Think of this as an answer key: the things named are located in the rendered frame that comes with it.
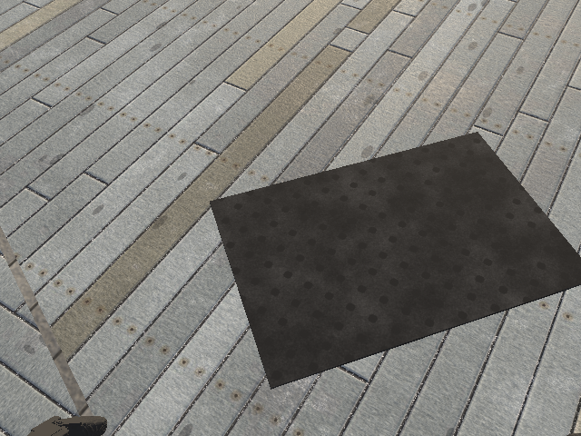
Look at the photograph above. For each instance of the robot left hand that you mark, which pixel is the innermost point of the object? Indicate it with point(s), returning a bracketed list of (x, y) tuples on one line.
[(75, 426)]

